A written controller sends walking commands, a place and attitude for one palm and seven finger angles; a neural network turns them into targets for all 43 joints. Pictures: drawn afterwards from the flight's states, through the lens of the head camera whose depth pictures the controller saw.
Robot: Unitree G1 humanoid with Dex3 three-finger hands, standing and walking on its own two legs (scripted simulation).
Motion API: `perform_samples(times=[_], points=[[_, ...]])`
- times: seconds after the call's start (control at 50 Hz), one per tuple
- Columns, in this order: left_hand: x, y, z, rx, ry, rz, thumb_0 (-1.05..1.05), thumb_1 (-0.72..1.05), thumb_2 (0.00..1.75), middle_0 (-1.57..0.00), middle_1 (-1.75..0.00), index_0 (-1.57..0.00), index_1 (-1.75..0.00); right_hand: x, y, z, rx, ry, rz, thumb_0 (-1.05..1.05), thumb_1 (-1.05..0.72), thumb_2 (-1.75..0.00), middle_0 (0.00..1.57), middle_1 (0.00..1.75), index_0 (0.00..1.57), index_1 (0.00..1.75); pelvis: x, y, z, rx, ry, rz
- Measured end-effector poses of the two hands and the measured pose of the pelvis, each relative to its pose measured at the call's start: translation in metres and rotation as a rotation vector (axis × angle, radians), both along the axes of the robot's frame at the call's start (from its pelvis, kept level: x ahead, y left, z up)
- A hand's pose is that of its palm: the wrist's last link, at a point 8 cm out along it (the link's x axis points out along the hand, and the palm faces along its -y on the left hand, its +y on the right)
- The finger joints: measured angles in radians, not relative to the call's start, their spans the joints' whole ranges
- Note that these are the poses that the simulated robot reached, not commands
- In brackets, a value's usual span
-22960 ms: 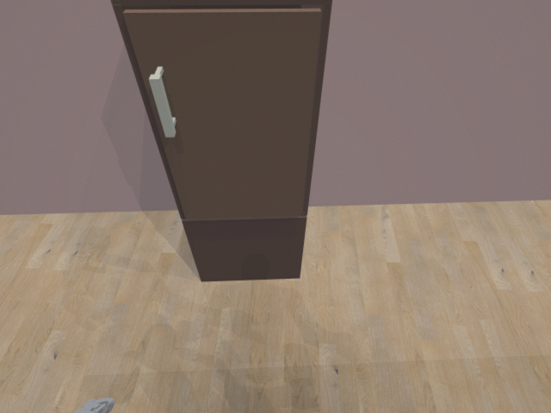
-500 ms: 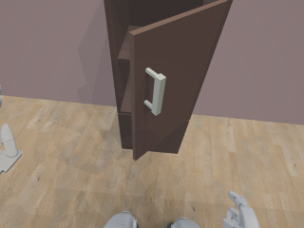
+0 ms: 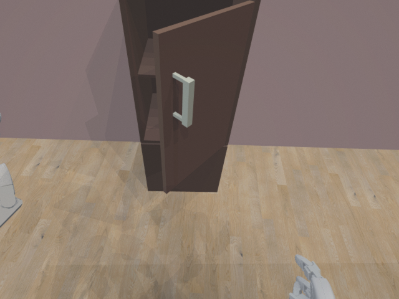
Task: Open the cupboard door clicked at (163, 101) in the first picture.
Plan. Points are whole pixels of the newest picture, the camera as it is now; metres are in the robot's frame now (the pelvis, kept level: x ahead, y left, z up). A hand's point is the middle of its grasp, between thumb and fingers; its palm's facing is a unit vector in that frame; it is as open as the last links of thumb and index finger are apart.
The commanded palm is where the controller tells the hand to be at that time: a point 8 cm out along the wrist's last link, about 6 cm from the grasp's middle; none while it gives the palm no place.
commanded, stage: stop stepping back and stand still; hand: left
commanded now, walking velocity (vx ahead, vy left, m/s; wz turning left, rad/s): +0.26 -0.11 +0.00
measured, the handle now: (182, 100) +0.56 +0.09 +0.11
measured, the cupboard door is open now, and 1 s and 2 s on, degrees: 47 47 47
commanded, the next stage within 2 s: let the arm hang, fingers relaxed in 0.74 s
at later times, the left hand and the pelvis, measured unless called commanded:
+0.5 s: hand out of the picture +0.09 +0.24 +0.19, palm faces +0.49 -0.74 -0.46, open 7.4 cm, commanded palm +0.03 +0.27 +0.20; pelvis -0.10 -0.03 +0.03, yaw +2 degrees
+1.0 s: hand out of the picture +0.08 +0.26 -0.03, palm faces +0.16 -0.89 -0.43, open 7.4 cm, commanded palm none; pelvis -0.11 +0.01 +0.00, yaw +5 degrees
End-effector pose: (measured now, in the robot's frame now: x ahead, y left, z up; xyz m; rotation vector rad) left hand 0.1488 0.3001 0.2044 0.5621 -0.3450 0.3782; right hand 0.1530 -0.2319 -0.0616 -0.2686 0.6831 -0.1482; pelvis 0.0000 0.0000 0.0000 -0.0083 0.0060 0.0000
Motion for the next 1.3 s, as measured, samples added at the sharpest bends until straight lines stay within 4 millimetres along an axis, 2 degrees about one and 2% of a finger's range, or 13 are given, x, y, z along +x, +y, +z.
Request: perform_samples(times=[0.12, 0.26, 0.36, 0.44, 0.58, 0.84, 0.88, 0.96, 1.02, 1.08, 1.14, 1.22, 1.3], points=[[-0.009, -0.002, -0.007, -0.05, 0.053, 0.013, 0.01, 0.89, 0.9, -0.21, -0.3, -0.21, -0.3, -0.051, -0.014, 0.008, 0.001, -0.008, -0.042, 0.01, -0.9, -0.9, 0.2, 0.3, 0.2, 0.3, -0.04, -0.007, 0.01, 0.018, -0.047, 0.003], [-0.078, -0.042, 0.006, 0.067, 0.137, -0.029, 0.01, 0.89, 0.9, -0.21, -0.3, -0.21, -0.3, -0.096, -0.031, -0.003, 0.038, 0.041, -0.037, 0.01, -0.9, -0.9, 0.2, 0.3, 0.2, 0.3, -0.076, -0.027, 0.012, 0.045, -0.026, 0.0], [-0.102, -0.036, 0.018, 0.043, 0.075, 0.057, 0.01, 0.89, 0.9, -0.22, -0.3, -0.22, -0.3, -0.117, -0.043, -0.008, 0.043, 0.13, -0.027, 0.01, -0.9, -0.9, 0.2, 0.3, 0.2, 0.3, -0.089, -0.037, 0.023, 0.077, 0.003, -0.005], [-0.101, -0.028, 0.011, -0.019, 0.089, 0.146, 0.01, 0.89, 0.9, -0.21, -0.3, -0.22, -0.3, -0.121, -0.051, -0.006, 0.052, 0.093, -0.04, 0.02, -0.9, -0.9, 0.21, 0.3, 0.2, 0.3, -0.096, -0.038, 0.03, 0.097, 0.013, 0.012], [-0.104, -0.04, -0.006, -0.073, 0.162, 0.115, 0.01, 0.89, 0.9, -0.21, -0.3, -0.21, -0.3, -0.121, -0.055, 0.001, 0.023, 0.067, -0.052, 0.01, -0.9, -0.9, 0.2, 0.3, 0.2, 0.3, -0.099, -0.032, 0.033, 0.094, 0.021, 0.03], [-0.102, -0.007, 0.006, -0.005, 0.032, 0.115, 0.01, 0.89, 0.9, -0.21, -0.3, -0.21, -0.3, -0.094, -0.011, -0.003, 0.073, -0.012, 0.002, 0.01, -0.9, -0.9, 0.2, 0.3, 0.2, 0.3, -0.098, -0.013, 0.013, 0.022, -0.025, 0.031], [-0.09, -0.002, -0.021, -0.014, 0.149, 0.089, 0.01, 0.89, 0.9, -0.2, -0.3, -0.21, -0.3, -0.093, -0.004, -0.013, 0.102, 0.013, 0.043, 0.01, -0.9, -0.9, 0.2, 0.3, 0.2, 0.3, -0.101, -0.009, 0.011, 0.018, -0.017, 0.057], [-0.081, 0.01, -0.138, -0.203, 0.618, 0.112, 0.0, 0.9, 0.9, -0.2, -0.3, -0.2, -0.3, -0.105, 0.003, -0.041, 0.107, 0.163, 0.077, 0.01, -0.9, -0.9, 0.2, 0.3, 0.2, 0.3, -0.11, 0.004, 0.003, 0.009, -0.012, 0.094], [-0.111, -0.005, -0.23, -0.384, 0.967, 0.143, 0.0, 0.91, 0.9, -0.2, -0.3, -0.2, -0.3, -0.131, 0.007, -0.054, 0.096, 0.27, 0.061, 0.01, -0.91, -0.9, 0.2, 0.3, 0.2, 0.3, -0.114, 0.011, 0.001, 0.021, -0.014, 0.084], [-0.162, -0.038, -0.294, -0.528, 1.27, 0.14, 0.01, 0.91, 0.9, -0.2, -0.3, -0.2, -0.3, -0.164, 0.011, -0.058, 0.078, 0.392, 0.039, 0.01, -0.91, -0.9, 0.2, 0.3, 0.2, 0.3, -0.116, 0.015, 0.005, 0.02, -0.015, 0.073], [-0.213, -0.062, -0.324, -0.663, 1.433, 0.183, 0.0, 0.94, 0.9, -0.2, -0.3, -0.2, -0.3, -0.198, 0.015, -0.056, 0.059, 0.518, 0.013, 0.01, -0.91, -0.9, 0.2, 0.3, 0.2, 0.3, -0.119, 0.016, 0.011, 0.019, -0.016, 0.072], [-0.255, -0.047, -0.329, -0.686, 1.525, 0.273, -0.03, 1.01, 0.89, -0.21, -0.3, -0.21, -0.3, -0.236, 0.02, -0.055, 0.047, 0.657, -0.004, 0.01, -0.91, -0.9, 0.2, 0.3, 0.2, 0.3, -0.121, 0.018, 0.017, 0.01, -0.02, 0.083], [-0.288, -0.031, -0.323, -0.671, 1.608, 0.345, -0.02, 0.98, 0.9, -0.21, -0.3, -0.21, -0.3, -0.256, 0.026, -0.059, 0.067, 0.717, -0.028, 0.01, -0.91, -0.9, 0.2, 0.3, 0.2, 0.3, -0.122, 0.024, 0.02, 0.006, -0.025, 0.082]])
